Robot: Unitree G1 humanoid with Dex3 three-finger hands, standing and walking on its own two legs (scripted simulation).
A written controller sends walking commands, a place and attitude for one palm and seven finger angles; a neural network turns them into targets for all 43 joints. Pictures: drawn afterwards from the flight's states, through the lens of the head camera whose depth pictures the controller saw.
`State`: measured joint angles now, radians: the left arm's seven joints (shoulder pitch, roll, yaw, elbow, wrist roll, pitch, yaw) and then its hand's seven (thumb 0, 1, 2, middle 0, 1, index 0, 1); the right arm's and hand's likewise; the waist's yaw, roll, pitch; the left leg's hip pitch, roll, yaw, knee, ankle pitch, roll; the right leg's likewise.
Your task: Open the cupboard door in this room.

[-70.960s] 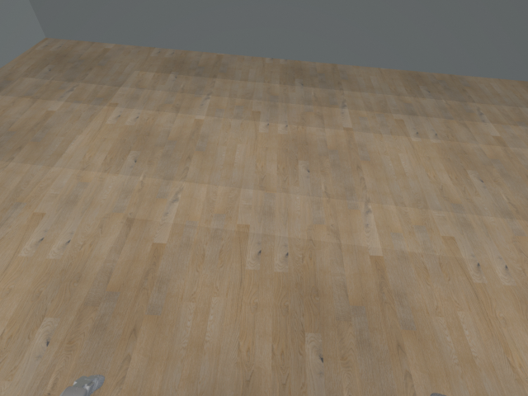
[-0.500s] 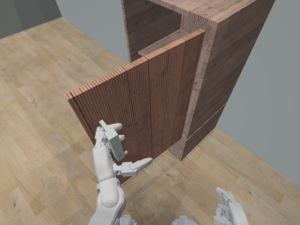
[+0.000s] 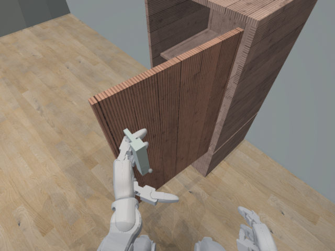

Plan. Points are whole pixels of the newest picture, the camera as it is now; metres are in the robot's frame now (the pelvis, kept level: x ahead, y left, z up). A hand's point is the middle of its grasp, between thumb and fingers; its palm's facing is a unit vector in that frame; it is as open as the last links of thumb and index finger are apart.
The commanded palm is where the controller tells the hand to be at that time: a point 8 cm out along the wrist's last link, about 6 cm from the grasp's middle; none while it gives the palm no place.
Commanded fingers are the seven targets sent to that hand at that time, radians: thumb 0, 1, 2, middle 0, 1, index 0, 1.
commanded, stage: slide the hand sideways off the handle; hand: left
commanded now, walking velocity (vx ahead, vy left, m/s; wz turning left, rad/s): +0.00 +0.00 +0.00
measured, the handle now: (136, 152) +0.33 +0.10 +0.05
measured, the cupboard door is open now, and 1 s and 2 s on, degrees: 85 87 87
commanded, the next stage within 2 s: draw the hand back to the body in 1.12 s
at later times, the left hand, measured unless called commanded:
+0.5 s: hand (142, 190) +0.24 +0.07 +0.05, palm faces -0.11 -0.99 -0.01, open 16.1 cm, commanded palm +0.22 +0.13 +0.05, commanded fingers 0.00 -0.50 0.30 -0.15 -0.30 -0.15 -0.30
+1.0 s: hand (112, 211) +0.20 +0.13 +0.05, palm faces -0.03 -1.00 -0.03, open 16.1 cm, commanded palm +0.17 +0.19 +0.05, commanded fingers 0.00 -0.50 0.30 -0.15 -0.30 -0.15 -0.30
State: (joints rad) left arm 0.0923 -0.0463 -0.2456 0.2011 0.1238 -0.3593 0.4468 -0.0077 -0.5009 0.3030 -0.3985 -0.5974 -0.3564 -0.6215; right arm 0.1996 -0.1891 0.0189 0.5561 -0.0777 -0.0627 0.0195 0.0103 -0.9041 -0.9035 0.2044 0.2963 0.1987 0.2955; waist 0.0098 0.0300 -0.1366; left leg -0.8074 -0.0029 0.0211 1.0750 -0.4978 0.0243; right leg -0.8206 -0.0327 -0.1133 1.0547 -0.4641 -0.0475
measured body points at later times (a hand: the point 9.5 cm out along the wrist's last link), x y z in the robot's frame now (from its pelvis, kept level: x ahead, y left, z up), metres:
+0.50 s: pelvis +0.01 +0.02 -0.01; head +0.06 +0.01 +0.44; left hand +0.24 +0.13 +0.05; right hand +0.19 -0.20 -0.08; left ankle +0.02 +0.10 -0.66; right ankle +0.03 -0.09 -0.66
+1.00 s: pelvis +0.01 +0.00 -0.02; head +0.08 -0.01 +0.43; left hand +0.20 +0.18 +0.05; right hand +0.21 -0.23 -0.09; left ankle +0.02 +0.10 -0.66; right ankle +0.03 -0.09 -0.66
